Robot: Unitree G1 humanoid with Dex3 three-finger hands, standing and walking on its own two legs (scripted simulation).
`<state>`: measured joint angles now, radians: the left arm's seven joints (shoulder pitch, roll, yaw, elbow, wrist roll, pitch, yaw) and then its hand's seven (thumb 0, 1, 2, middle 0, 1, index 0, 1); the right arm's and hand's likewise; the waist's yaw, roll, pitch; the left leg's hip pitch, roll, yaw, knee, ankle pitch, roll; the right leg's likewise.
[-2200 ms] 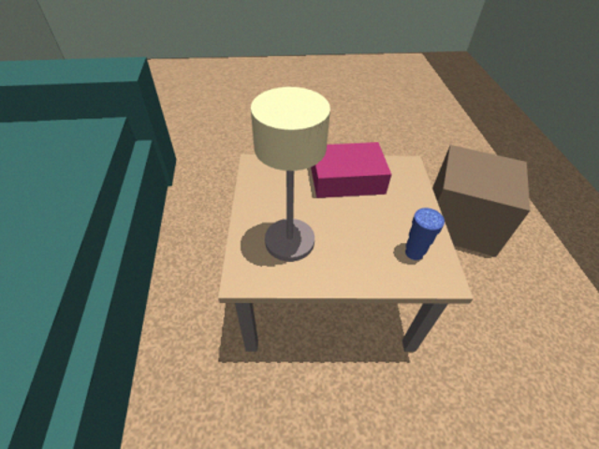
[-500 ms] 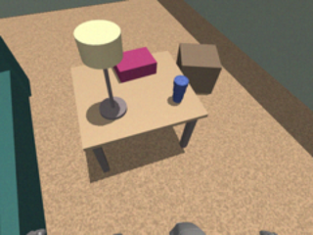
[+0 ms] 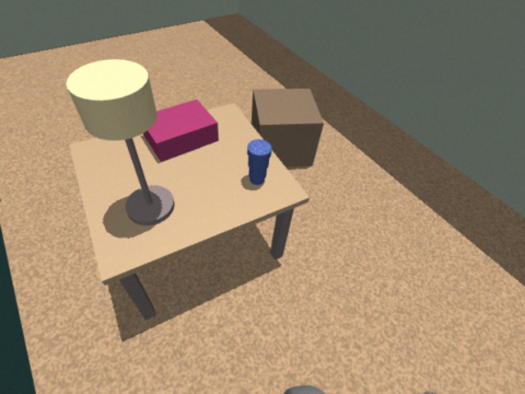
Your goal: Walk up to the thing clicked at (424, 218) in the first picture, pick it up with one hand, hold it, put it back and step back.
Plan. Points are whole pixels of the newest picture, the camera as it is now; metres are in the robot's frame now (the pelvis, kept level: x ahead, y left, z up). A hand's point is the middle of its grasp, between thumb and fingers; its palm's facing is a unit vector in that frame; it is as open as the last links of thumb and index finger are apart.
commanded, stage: walk up
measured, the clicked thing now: (258, 164) +0.80 -0.04 -0.26
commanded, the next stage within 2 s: stand in 1.28 s
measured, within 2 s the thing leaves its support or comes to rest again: neither
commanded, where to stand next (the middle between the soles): +0.09 -0.01 m, yaw -2 degrees
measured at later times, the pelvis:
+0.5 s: pelvis +0.02 -0.01 +0.01, yaw -3 degrees
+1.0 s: pelvis +0.03 +0.00 +0.02, yaw -5 degrees
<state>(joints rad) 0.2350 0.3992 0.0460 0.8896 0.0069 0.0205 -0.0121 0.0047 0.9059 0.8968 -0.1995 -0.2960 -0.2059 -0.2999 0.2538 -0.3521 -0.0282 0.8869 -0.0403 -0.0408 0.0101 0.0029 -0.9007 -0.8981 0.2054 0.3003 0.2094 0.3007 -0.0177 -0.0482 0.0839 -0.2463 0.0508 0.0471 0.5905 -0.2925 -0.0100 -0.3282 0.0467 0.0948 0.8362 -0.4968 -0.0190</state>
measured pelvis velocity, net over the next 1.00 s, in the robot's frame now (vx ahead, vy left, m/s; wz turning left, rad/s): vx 0.03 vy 0.00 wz -0.08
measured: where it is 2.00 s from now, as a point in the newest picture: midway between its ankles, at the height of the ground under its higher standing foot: outside the picture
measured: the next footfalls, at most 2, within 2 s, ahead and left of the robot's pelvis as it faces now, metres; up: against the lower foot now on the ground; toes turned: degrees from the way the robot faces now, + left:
none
